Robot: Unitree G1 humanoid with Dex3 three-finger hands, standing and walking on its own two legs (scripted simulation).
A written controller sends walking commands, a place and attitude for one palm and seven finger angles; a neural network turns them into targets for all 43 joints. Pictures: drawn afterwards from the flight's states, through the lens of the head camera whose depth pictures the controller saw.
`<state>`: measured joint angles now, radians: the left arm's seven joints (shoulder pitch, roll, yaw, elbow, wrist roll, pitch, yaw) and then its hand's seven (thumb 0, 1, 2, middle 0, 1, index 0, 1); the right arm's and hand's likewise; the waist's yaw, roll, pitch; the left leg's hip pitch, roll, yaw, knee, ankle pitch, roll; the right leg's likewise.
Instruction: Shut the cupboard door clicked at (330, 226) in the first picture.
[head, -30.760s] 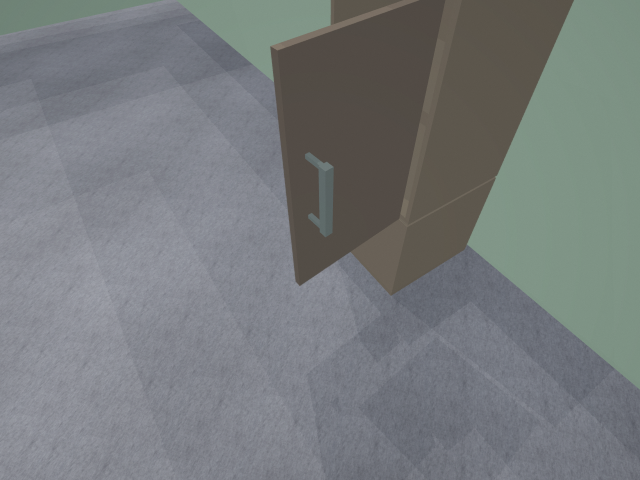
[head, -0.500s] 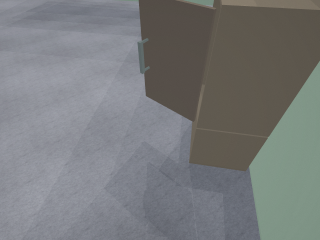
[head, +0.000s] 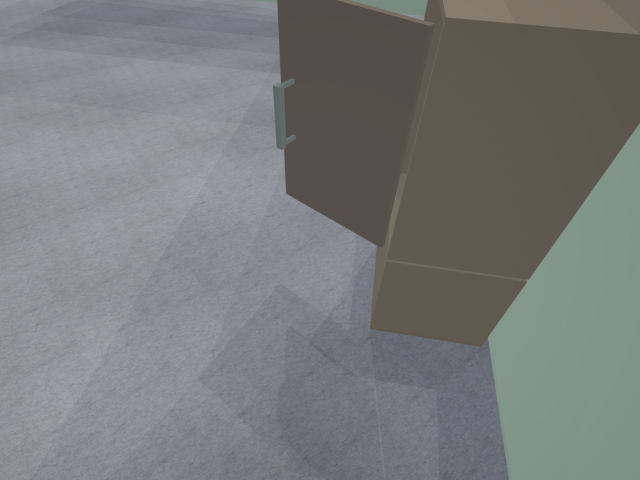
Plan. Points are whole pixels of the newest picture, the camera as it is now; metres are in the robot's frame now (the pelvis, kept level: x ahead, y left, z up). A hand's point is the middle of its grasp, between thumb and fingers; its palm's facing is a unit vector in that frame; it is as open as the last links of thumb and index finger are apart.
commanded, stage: look to check the result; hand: left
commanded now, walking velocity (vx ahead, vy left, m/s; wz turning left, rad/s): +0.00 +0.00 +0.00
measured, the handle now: (285, 115) +0.96 +0.14 -0.04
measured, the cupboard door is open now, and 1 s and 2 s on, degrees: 61 61 61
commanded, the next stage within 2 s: walk to a spot facing it in 0.46 s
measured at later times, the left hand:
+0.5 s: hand out of the picture +0.07 +0.23 -0.16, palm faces +0.00 -0.95 -0.30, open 7.4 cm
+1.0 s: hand out of the picture +0.03 +0.22 -0.21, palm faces +0.21 -0.95 -0.22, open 7.4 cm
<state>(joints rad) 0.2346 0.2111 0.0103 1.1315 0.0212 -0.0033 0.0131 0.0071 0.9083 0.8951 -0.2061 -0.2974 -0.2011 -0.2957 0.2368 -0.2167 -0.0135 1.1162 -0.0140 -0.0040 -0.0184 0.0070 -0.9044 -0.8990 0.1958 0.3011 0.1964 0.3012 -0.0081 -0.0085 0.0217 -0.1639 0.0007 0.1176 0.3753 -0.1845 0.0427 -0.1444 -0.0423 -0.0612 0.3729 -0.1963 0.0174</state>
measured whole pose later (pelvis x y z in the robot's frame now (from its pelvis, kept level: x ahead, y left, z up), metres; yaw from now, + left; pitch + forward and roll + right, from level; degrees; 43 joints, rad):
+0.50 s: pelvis +0.02 -0.01 +0.00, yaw +0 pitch -1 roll +0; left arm 0.16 0.30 0.01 1.13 0.02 -0.01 0.01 0.01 0.91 0.90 -0.21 -0.30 -0.20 -0.30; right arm 0.15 -0.30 -0.01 1.12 -0.01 -0.01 -0.01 0.01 -0.90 -0.90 0.20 0.30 0.20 0.30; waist -0.01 0.00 0.03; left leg -0.13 0.00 0.11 0.33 -0.18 0.03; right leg -0.10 -0.04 -0.07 0.32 -0.20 0.01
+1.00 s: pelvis +0.01 +0.01 -0.03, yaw +13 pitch -1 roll -2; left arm 0.19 0.23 0.05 0.99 0.03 0.04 0.02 0.01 0.91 0.90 -0.21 -0.30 -0.20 -0.30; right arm 0.22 -0.19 -0.04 1.00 -0.02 0.05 0.02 0.01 -0.90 -0.90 0.20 0.30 0.20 0.30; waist -0.03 -0.03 0.11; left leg -0.34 0.02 0.07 0.69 -0.30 0.00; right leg -0.21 -0.14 -0.23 0.69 -0.42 0.05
